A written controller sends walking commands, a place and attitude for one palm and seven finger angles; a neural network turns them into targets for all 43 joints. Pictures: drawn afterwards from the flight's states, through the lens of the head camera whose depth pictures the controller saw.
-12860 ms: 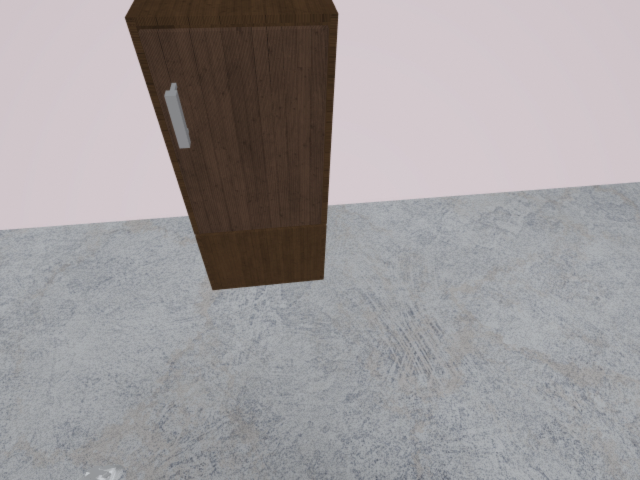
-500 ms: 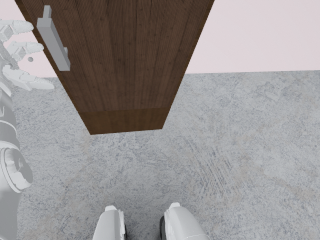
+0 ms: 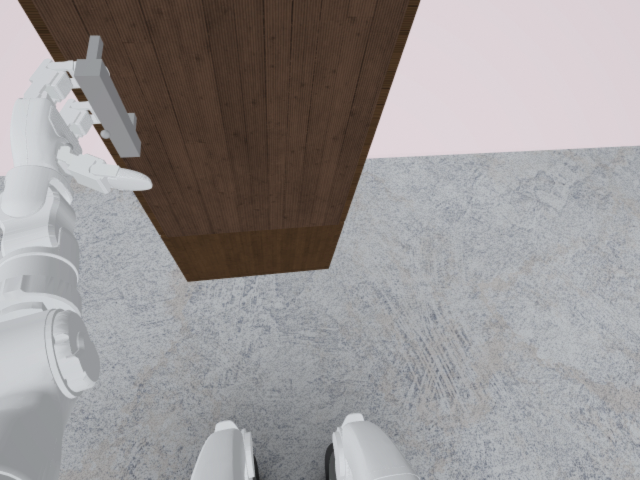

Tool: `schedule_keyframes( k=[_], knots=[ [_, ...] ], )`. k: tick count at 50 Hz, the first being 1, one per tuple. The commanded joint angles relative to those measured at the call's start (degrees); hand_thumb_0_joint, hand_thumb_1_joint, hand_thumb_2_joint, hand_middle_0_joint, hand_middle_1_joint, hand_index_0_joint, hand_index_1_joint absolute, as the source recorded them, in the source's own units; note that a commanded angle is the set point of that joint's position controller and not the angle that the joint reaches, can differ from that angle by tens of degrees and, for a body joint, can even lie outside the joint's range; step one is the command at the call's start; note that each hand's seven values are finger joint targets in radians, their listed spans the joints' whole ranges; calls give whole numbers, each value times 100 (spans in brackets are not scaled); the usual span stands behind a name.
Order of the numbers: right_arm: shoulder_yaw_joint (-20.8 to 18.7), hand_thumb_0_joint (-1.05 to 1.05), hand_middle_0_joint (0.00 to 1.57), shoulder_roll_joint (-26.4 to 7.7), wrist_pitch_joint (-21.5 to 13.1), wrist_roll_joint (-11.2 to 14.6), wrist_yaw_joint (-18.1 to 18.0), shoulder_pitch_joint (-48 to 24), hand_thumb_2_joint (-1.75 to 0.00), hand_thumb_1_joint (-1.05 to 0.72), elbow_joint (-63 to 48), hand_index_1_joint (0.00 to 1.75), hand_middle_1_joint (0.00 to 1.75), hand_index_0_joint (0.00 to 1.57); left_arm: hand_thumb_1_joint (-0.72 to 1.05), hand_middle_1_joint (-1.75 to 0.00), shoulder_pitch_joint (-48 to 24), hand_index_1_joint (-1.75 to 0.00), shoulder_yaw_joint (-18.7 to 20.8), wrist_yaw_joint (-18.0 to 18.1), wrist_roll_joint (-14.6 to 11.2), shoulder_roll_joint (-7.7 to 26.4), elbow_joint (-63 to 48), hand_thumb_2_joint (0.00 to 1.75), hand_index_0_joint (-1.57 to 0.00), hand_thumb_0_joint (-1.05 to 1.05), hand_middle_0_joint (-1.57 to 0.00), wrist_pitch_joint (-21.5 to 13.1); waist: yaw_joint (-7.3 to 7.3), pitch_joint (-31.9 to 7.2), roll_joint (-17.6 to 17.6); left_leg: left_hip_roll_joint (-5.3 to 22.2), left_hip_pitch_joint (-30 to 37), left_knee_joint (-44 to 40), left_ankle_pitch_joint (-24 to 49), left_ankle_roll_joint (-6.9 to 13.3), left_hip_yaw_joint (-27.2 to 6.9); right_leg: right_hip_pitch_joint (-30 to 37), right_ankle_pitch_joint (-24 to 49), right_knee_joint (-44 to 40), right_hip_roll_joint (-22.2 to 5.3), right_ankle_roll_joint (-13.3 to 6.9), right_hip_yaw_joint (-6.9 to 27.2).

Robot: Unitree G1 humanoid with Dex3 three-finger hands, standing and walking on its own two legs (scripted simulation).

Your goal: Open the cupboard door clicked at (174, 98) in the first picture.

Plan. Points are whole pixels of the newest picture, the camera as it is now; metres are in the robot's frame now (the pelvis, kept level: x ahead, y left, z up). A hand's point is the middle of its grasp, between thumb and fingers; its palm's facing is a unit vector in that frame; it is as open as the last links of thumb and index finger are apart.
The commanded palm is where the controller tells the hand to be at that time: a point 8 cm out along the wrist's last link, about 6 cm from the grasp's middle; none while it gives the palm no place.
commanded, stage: slide the fingers in behind the handle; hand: left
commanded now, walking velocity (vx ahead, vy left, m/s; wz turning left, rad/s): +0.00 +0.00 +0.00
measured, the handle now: (114, 100) +0.56 +0.21 +0.07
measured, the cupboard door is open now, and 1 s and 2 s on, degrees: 0 0 5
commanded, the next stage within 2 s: close the thumb around the handle in 0.78 s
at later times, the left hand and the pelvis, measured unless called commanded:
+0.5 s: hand (125, 136) +0.51 +0.19 +0.07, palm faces +0.05 -1.00 -0.01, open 13.9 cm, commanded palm +0.48 +0.23 +0.07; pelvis -0.01 -0.01 +0.00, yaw +0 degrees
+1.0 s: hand (115, 141) +0.50 +0.20 +0.07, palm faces +0.05 -1.00 +0.00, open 13.6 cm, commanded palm +0.48 +0.24 +0.07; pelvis -0.01 +0.00 +0.00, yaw +0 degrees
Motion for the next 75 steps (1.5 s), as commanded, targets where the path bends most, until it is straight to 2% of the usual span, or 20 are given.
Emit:
schedule_keyframes(
  k=[1,4,8,10,12,14,18,21,23,31,34,44,46,49,56,59,62,69,73,75],
  knots=[
    [-408,0,20,-1053,-30,3,-56,974,-90,-90,-244,30,30,20,-50,-120,-2234,-120,134,69,-90,1457,-1134,30,-30,0,-30,-323,50,-2722,620,-274,2284,-548,2483,127,-236,1111,2314,-645,186,-61,85],
    [-411,0,20,-1029,-43,5,-65,965,-90,-90,-249,30,30,20,-50,-120,-2256,-120,176,95,-78,1483,-1209,30,-30,0,-30,-372,88,-2757,687,-282,2276,-523,2540,124,-217,1162,2423,-608,179,-70,107],
    [-434,0,20,-1019,-89,2,-66,954,-90,-90,-158,30,30,20,-50,-120,-2545,-120,-84,107,-127,1149,-1241,30,-30,0,-30,-466,-71,-2719,686,-266,2395,-504,2467,122,-257,941,2305,-623,172,-57,102],
    [-427,0,20,-1043,-96,6,-78,947,-90,-90,-158,30,30,20,-50,-120,-2405,-120,19,103,-110,1290,-1107,30,-30,0,-30,-461,3,-2726,650,-277,2275,-507,2350,115,-256,995,2204,-608,163,-73,114],
    [-418,0,20,-1002,-124,-6,-67,952,-90,-90,-131,30,30,20,-50,-120,-2647,-120,-262,115,-94,929,-1048,30,-30,0,-30,-444,-117,-2520,666,-281,2271,-487,2230,132,-272,773,2057,-619,162,-77,93],
    [-422,0,20,-1046,-130,-7,-83,951,-90,-90,-117,30,30,20,-50,-120,-2703,-120,-66,180,-68,1224,-969,30,-30,0,-30,-409,-89,-2627,607,-286,2137,-467,2106,136,-263,873,2004,-628,150,-57,138],
    [-425,0,20,-1002,-163,-40,-50,950,-90,-90,-127,30,30,20,-50,-120,-2760,-120,-148,280,-50,1052,-1203,30,-30,0,-30,-500,-56,-2999,819,-287,2420,-415,2420,117,-292,845,2182,-537,151,-73,109],
    [-402,0,20,-1041,-145,-23,-60,943,-90,-90,-173,30,30,20,-50,-120,-2514,-120,135,319,3,1439,-936,30,-30,0,-30,-416,26,-2762,531,-311,1929,-450,2146,140,-221,1159,2160,-568,146,-53,162],
    [-394,0,20,-1025,-140,-30,-63,949,-90,-90,-214,30,30,20,-50,-120,-2658,-120,118,324,53,1498,-1212,30,-30,0,-30,-474,70,-3002,823,-305,2161,-459,2351,128,-236,1156,2299,-511,138,-69,160],
    [-411,0,20,-1037,-149,4,-77,948,-90,-90,-188,30,30,20,-50,-120,-2483,-120,20,199,-70,1301,-1056,30,-30,0,-30,-435,-21,-2739,494,-299,2006,-507,2113,150,-212,1164,2162,-623,166,-47,162],
    [-435,0,20,-1029,-164,-9,-66,962,-90,-90,-156,30,30,20,-50,-120,-2536,-120,-76,152,-101,1136,-1243,30,-30,0,-30,-504,23,-2928,821,-284,2401,-503,2350,106,-268,936,2157,-583,165,-83,101],
    [-437,0,20,-1027,-160,-30,-45,943,-90,-90,-91,30,30,20,-50,-120,-2603,-120,-185,291,-82,941,-1133,30,-30,0,-30,-509,-27,-2618,705,-267,2446,-548,2248,89,-343,666,1896,-601,169,-94,20],
    [-437,0,20,-1057,-155,-31,-53,935,-90,-90,-110,30,30,20,-39,-121,-2537,-121,-57,316,-48,1143,-1105,35,-31,0,-31,-530,18,-2637,694,-272,2389,-557,2217,86,-340,734,1884,-597,160,-102,38],
    [-443,0,20,-1022,-158,-44,-35,912,-90,-90,-147,30,30,20,-22,-123,-2519,-123,-189,322,-39,934,-1279,42,-32,0,-32,-612,53,-2887,909,-258,2734,-545,2513,50,-377,639,1974,-540,170,-120,-2],
    [-440,0,20,-1069,-149,-34,-45,901,-90,-90,-124,30,30,20,17,-127,-2548,-127,-204,359,-62,911,-1016,59,-35,0,-35,-511,-38,-2566,622,-252,2503,-588,2211,67,-384,566,1773,-606,169,-101,-14],
    [-437,0,20,-1041,-154,-45,-40,896,-90,-90,-139,30,30,20,34,-129,-2640,-129,-240,368,-32,895,-1236,66,-36,0,-36,-587,18,-2853,871,-260,2695,-547,2455,49,-393,599,1929,-538,161,-118,0],
    [-442,0,20,-1052,-152,-55,-33,949,-90,-90,-106,30,30,20,51,-131,-2489,-131,-206,387,-62,833,-945,73,-37,0,-37,-542,-33,-2616,569,-257,2529,-536,2356,76,-394,580,1885,-573,186,-111,-19],
    [-429,0,20,-1028,-131,-43,-34,929,-90,-90,-110,30,30,20,90,-135,-2565,-135,-212,358,-35,906,-1023,90,-40,0,-40,-536,-29,-2683,615,-274,2383,-517,2311,90,-342,730,1996,-562,174,-92,26],
    [-442,0,20,-1042,-141,-54,-40,945,-90,-90,-104,30,30,20,90,-135,-2635,-135,-135,358,-56,997,-1153,90,-40,0,-40,-545,15,-2865,796,-279,2531,-498,2397,84,-341,732,2025,-556,165,-100,38],
    [-433,0,20,-1048,-123,-47,-55,967,-90,-90,-131,30,30,20,90,-135,-2528,-135,-16,372,-56,1129,-1104,90,-40,0,-40,-515,27,-2851,539,-277,2370,-511,2426,100,-343,895,2123,-539,168,-85,43]
  ],
)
